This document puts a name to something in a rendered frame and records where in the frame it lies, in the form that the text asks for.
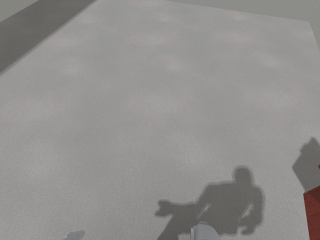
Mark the robot left hand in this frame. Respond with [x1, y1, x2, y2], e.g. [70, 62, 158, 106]
[62, 230, 85, 240]

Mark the robot right shin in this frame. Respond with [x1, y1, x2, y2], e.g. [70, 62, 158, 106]
[198, 221, 208, 225]

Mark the robot right thigh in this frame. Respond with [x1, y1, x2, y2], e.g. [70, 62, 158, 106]
[190, 224, 221, 240]

